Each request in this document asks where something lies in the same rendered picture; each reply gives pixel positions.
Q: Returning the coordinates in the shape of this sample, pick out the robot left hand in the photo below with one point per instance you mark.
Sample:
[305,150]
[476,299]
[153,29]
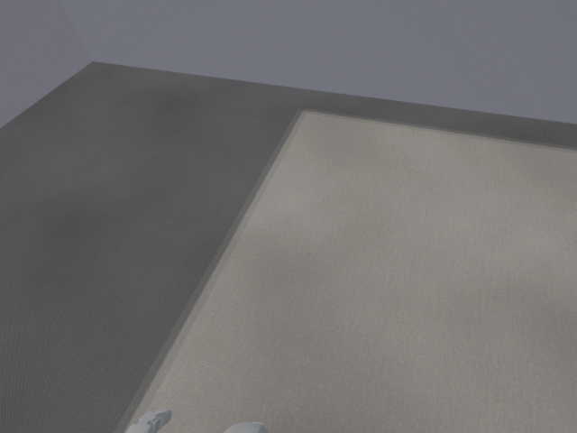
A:
[151,422]

